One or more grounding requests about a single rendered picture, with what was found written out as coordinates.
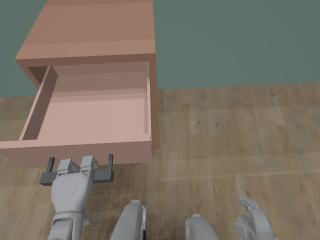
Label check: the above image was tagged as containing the handle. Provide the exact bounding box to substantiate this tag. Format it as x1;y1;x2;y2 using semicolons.
39;154;114;186

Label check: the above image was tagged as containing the robot thigh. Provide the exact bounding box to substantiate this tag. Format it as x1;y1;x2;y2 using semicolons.
184;216;219;240
110;203;147;240

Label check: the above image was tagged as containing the robot left thigh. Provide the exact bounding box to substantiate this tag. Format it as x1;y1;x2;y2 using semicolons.
110;203;147;240

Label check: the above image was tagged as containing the right robot hand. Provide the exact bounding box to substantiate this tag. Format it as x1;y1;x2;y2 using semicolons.
234;196;273;240

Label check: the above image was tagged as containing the drawer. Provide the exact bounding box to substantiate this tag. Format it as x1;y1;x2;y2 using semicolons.
0;61;153;169

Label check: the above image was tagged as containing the left robot hand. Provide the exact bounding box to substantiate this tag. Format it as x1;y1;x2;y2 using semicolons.
51;155;99;226

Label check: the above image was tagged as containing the robot right thigh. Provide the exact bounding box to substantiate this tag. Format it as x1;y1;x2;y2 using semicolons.
184;216;219;240

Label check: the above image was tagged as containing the cabinet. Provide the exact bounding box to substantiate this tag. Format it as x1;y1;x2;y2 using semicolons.
14;0;160;148

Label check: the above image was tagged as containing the robot left forearm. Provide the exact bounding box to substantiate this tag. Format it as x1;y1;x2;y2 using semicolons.
47;211;84;240

